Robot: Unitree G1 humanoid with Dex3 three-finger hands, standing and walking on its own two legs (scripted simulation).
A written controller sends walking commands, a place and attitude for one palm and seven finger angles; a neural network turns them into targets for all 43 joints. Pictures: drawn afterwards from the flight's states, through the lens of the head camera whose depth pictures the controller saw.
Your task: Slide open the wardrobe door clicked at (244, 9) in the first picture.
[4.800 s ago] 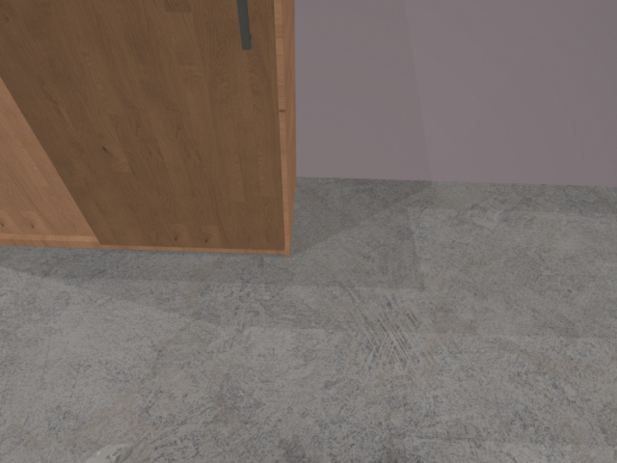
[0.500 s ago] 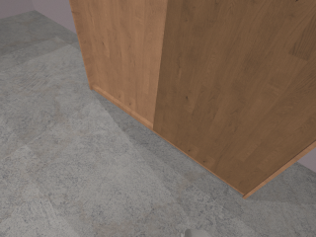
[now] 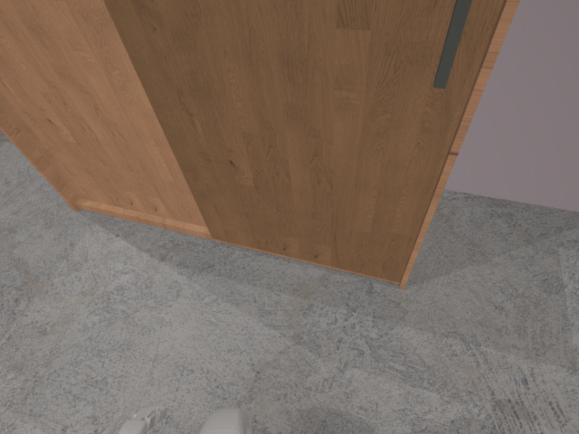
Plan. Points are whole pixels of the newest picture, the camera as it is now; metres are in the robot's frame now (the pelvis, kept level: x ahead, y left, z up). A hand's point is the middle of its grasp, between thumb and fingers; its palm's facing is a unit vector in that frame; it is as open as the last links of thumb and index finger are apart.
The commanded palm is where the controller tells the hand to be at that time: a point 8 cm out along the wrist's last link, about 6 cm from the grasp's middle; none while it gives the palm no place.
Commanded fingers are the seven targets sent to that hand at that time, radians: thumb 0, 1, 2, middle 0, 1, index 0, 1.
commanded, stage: turn to face it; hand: right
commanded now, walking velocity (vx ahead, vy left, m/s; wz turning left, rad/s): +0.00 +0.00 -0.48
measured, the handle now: (452, 36) +0.67 -0.25 +0.18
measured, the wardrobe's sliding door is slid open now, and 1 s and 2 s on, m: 0.00 0.00 0.00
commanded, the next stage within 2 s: take the last steps up to it in 0.46 s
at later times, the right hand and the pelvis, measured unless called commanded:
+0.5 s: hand out of the picture +0.05 -0.15 -0.15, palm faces +0.22 +0.93 -0.28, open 7.4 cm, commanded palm none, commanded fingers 0.00 -0.90 -0.90 0.20 0.30 0.20 0.30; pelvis -0.02 +0.06 +0.00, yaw -12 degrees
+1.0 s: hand out of the picture -0.15 -0.13 -0.18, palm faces +0.39 +0.91 -0.14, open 7.4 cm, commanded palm none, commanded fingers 0.00 -0.90 -0.90 0.20 0.30 0.20 0.30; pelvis +0.00 +0.00 +0.00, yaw -16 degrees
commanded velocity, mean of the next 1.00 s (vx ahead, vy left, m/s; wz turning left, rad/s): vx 0.14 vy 0.02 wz -0.16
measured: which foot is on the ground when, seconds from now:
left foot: up 0.00-0.36, down 0.38-0.90, up 0.92-1.00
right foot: down 0.00-0.40, up 0.42-0.88, down 0.90-1.00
